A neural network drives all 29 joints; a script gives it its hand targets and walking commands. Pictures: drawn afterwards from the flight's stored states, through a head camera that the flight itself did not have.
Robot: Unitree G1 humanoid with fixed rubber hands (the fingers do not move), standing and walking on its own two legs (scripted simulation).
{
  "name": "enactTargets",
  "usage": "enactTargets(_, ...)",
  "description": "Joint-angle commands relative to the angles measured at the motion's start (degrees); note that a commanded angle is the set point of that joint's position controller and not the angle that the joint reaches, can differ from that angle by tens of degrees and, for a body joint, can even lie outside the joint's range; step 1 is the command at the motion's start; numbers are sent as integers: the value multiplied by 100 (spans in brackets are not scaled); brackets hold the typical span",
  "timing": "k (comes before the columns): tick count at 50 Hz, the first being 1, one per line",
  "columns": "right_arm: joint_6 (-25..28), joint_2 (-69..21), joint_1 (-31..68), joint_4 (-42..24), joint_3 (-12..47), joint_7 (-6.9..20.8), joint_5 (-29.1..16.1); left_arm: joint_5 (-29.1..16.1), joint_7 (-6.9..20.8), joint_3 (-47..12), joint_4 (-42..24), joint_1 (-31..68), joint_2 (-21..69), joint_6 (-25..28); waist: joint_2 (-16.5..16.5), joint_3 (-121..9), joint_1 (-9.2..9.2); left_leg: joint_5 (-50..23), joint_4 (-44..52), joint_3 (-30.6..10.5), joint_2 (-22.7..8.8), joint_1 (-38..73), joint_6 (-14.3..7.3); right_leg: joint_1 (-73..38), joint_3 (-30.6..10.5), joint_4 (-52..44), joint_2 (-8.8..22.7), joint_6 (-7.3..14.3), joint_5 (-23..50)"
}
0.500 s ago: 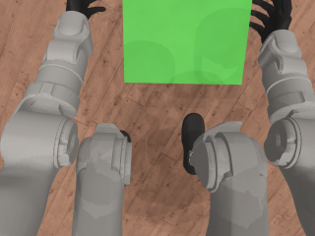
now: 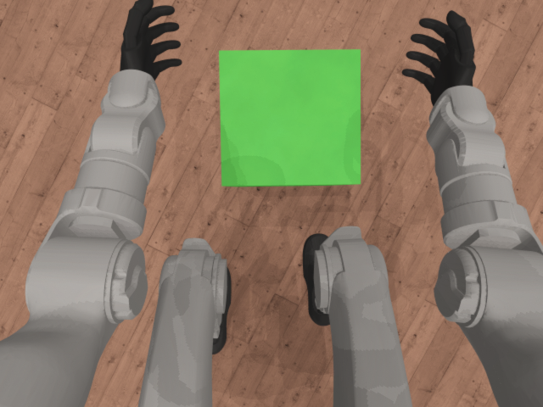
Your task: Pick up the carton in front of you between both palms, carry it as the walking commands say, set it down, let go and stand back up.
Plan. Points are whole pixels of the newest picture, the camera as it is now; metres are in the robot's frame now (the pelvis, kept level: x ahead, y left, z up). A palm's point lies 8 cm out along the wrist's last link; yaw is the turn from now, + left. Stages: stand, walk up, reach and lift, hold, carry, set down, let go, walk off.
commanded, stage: set down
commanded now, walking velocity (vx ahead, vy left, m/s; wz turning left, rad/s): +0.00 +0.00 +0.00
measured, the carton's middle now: (285, 132) +0.48 -0.07 -0.33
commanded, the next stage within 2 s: let go in 0.60 s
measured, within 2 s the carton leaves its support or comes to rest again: neither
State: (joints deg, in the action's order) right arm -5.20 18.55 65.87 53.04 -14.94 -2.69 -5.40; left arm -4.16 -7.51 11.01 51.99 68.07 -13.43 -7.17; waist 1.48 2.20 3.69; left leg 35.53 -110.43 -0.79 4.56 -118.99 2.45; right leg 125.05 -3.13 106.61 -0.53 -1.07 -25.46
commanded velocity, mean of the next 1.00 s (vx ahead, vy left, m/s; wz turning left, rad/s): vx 0.00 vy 0.00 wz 0.00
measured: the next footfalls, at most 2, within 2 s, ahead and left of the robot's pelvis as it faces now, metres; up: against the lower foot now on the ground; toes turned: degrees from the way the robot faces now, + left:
none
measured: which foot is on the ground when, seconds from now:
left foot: down 0.00-1.00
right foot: down 0.00-1.00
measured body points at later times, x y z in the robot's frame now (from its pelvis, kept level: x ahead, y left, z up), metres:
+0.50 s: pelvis +0.02 -0.01 +0.13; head +0.32 -0.04 +0.46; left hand +0.55 +0.13 +0.02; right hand +0.50 -0.28 +0.02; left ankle +0.08 +0.12 -0.42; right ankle +0.13 -0.13 -0.42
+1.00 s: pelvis +0.08 -0.02 +0.26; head +0.31 -0.04 +0.64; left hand +0.45 +0.16 +0.14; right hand +0.41 -0.28 +0.14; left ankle +0.08 +0.12 -0.42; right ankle +0.13 -0.13 -0.42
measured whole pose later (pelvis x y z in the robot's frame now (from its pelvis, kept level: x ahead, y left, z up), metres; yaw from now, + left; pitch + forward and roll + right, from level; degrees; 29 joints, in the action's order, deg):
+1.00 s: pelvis +0.08 -0.02 +0.26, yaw -2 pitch +33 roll +1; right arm -4.4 12.6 23.1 33.5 -12.0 4.4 3.3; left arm 4.0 -1.3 10.5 33.2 24.3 -8.1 -5.0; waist 0.7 -4.0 2.1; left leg 21.6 -50.5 -4.0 2.0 -62.2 2.1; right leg 67.2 -2.3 49.3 -1.4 0.5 -15.2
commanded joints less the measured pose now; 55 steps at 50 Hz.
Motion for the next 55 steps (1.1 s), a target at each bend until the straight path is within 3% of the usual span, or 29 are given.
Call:
enactTargets(1, 76, 620, 1080, -692, -123, 27, 71, 54, 26, 103, -687, 1073, -564, 115, -261, -5866, 92, -957, 1522, 613, 208, 1671, -20, -4702, 610, -937, -186, -121, 1604)
enactTargets(11, -203, 702, 739, -1420, -249, 168, 133, 45, 126, 59, -1480, 832, -553, -144, -92, -6817, 116, -1423, 2477, 640, 241, 2833, 49, -5651, 720, -1928, -281, -112, 1997)
enactTargets(32, -29, 221, -265, -1253, -511, 455, 677, 603, 489, 422, -1197, -253, -238, 46, -137, -5964, 18, -2206, 4830, 347, 122, 4345, 74, -7357, 485, -4233, -248, -100, 2666)
enactTargets(40, -47, 145, -2069, -1986, -211, 652, 1112, 1034, 422, 325, -1971, -2136, 40, 23, -220, -6055, -32, -2795, 5684, 277, 106, 5580, 69, -8991, 371, -5004, -233, 14, 3304)
enactTargets(46, 111, 2, -3319, -2576, 130, 706, 945, 850, 556, 75, -2561, -3333, 37, 251, -353, -5105, -65, -2728, 6320, 250, 40, 6015, -6, -10025, 181, -5639, -155, 30, 3506)
enactTargets(55, 494, -219, -5441, -2637, 577, 660, 618, 714, 775, -166, -2386, -5443, -29, 678, -358, -3808, -195, -2929, 7145, 155, -59, 6983, -53, -11165, 33, -6380, -61, -11, 4152)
